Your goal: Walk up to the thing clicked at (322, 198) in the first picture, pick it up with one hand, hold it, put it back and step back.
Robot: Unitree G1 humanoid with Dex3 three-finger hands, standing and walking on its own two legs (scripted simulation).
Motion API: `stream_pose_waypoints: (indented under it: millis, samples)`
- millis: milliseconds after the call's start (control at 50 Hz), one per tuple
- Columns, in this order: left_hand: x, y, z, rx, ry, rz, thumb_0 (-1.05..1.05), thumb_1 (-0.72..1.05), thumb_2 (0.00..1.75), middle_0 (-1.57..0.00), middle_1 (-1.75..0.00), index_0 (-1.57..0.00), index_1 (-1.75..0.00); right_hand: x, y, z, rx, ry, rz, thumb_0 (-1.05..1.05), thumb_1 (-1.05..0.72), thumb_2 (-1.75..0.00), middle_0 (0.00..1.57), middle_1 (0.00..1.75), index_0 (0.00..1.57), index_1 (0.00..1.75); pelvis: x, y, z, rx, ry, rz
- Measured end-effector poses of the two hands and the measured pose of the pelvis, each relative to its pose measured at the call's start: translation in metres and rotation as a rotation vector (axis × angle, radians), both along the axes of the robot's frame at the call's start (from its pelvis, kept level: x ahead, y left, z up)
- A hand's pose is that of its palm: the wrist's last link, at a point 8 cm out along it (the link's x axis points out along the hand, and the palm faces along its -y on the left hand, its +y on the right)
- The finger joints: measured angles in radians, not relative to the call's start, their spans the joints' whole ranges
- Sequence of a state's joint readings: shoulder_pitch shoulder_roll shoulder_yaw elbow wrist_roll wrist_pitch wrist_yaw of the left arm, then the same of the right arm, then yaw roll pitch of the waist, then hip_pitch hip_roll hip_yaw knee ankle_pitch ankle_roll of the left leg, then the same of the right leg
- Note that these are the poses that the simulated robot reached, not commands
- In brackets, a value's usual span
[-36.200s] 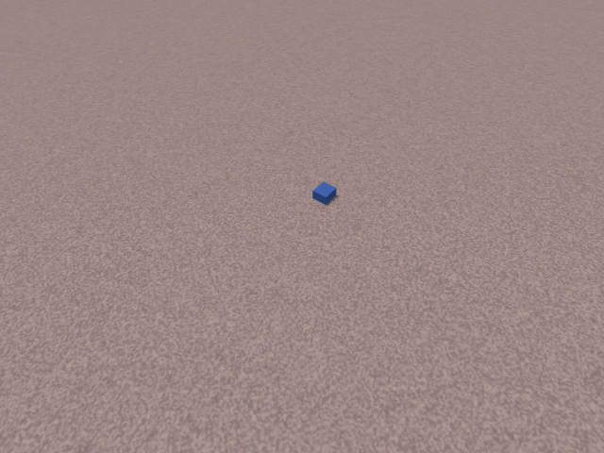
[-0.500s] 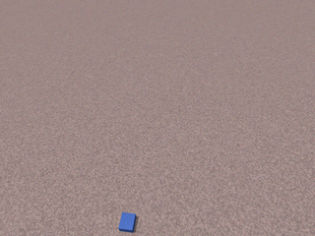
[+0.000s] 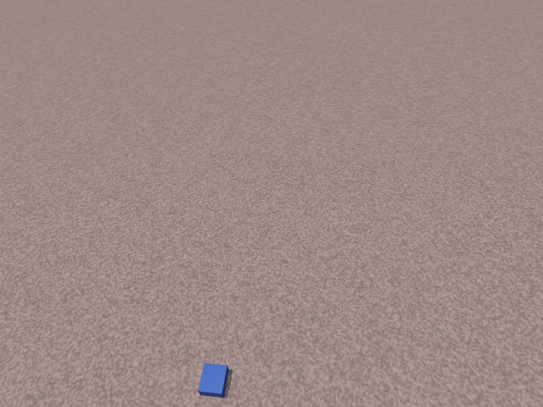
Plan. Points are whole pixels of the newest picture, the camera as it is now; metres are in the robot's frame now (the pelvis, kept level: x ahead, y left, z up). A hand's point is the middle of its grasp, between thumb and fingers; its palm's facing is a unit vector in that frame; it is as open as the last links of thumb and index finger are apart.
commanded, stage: stand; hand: left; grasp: from above
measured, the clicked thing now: (214, 380) +0.39 +0.25 -0.76
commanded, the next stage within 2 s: step back in 1.12 s
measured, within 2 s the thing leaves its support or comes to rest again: neither
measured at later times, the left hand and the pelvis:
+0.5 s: hand out of the picture +0.09 +0.24 -0.15, palm faces +0.00 -0.94 -0.33, open 7.4 cm; pelvis +0.01 +0.00 +0.00, yaw +0 degrees
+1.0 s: hand out of the picture +0.08 +0.25 -0.16, palm faces -0.02 -0.94 -0.33, open 7.4 cm; pelvis +0.01 +0.00 +0.00, yaw +0 degrees
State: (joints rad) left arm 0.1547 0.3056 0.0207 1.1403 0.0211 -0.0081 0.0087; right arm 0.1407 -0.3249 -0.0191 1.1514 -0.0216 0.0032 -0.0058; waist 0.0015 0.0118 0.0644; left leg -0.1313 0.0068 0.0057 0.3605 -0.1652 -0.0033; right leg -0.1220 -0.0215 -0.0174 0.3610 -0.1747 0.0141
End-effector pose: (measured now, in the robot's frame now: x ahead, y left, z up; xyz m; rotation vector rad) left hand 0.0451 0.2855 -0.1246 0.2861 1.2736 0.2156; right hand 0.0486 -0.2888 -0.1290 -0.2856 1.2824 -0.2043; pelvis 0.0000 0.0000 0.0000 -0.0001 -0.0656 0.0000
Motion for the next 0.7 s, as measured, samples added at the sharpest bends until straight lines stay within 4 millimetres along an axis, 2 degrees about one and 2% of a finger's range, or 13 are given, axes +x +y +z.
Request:
stream_pose_waypoints:
  millis: [320, 500, 700]
  samples:
    - [0.039, -0.001, 0.006, 0.001, -0.06, -0.017, 0.01, 0.91, 0.9, -0.2, -0.3, -0.2, -0.3, 0.028, 0.002, 0.004, 0.0, -0.046, 0.009, 0.0, -0.9, -0.9, 0.2, 0.3, 0.2, 0.3, 0.013, 0.0, 0.002, 0.0, 0.001, -0.005]
    - [0.041, 0.003, 0.007, 0.007, -0.063, -0.018, 0.01, 0.91, 0.9, -0.2, -0.3, -0.2, -0.3, 0.031, -0.002, 0.007, -0.011, -0.054, 0.009, 0.0, -0.9, -0.9, 0.2, 0.3, 0.2, 0.3, 0.012, 0.0, 0.002, 0.0, -0.001, -0.007]
    - [0.033, 0.006, 0.006, 0.008, -0.05, -0.024, 0.01, 0.91, 0.9, -0.2, -0.3, -0.2, -0.3, 0.024, -0.005, 0.009, -0.017, -0.04, 0.004, 0.0, -0.9, -0.9, 0.2, 0.3, 0.2, 0.3, 0.009, 0.0, 0.002, -0.002, 0.002, -0.007]
